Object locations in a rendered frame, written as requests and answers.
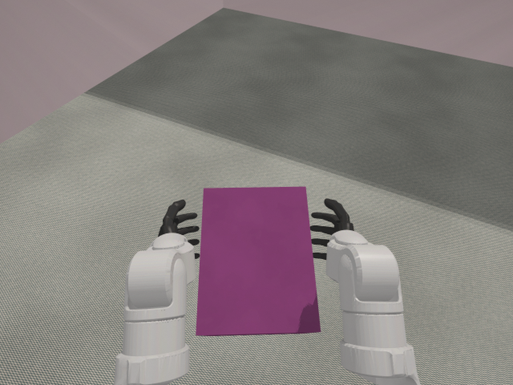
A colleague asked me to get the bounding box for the robot right forearm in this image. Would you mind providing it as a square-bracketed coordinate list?
[325, 230, 421, 385]

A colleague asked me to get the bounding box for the robot left forearm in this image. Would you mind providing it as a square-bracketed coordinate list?
[114, 233, 196, 385]

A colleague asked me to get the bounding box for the robot left hand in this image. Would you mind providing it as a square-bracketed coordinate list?
[158, 200, 200, 259]

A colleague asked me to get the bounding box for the carton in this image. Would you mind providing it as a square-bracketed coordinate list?
[196, 187, 321, 336]

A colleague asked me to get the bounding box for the robot right hand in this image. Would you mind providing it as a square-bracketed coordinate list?
[310, 198, 354, 260]

